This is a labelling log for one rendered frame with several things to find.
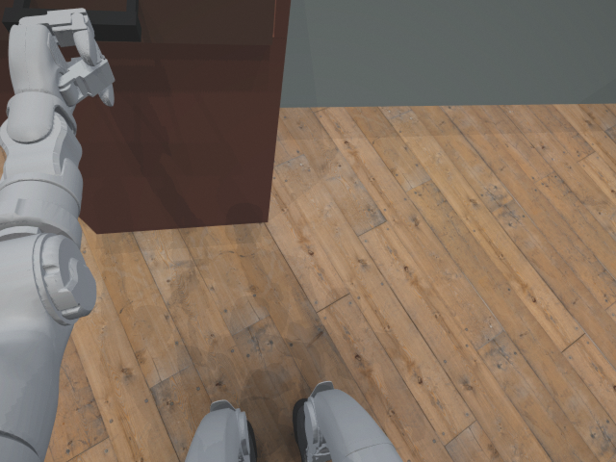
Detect left robot forearm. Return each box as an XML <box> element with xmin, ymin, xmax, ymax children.
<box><xmin>0</xmin><ymin>91</ymin><xmax>83</xmax><ymax>249</ymax></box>

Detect left robot upper arm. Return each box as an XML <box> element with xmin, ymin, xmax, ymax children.
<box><xmin>0</xmin><ymin>233</ymin><xmax>96</xmax><ymax>462</ymax></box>

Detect robot left hand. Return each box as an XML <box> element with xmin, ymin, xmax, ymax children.
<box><xmin>9</xmin><ymin>8</ymin><xmax>115</xmax><ymax>114</ymax></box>

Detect cabinet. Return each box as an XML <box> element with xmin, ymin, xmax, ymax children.
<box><xmin>0</xmin><ymin>0</ymin><xmax>291</xmax><ymax>234</ymax></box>

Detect drawer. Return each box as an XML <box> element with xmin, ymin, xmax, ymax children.
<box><xmin>0</xmin><ymin>0</ymin><xmax>275</xmax><ymax>45</ymax></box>

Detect robot thigh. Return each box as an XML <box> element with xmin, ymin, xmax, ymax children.
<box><xmin>304</xmin><ymin>389</ymin><xmax>403</xmax><ymax>462</ymax></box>
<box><xmin>185</xmin><ymin>408</ymin><xmax>250</xmax><ymax>462</ymax></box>

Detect right robot thigh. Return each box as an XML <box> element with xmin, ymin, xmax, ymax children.
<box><xmin>304</xmin><ymin>389</ymin><xmax>403</xmax><ymax>462</ymax></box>

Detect handle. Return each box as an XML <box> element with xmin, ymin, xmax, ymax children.
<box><xmin>2</xmin><ymin>0</ymin><xmax>141</xmax><ymax>41</ymax></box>

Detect left robot thigh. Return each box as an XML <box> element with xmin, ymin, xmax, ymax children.
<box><xmin>185</xmin><ymin>408</ymin><xmax>250</xmax><ymax>462</ymax></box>

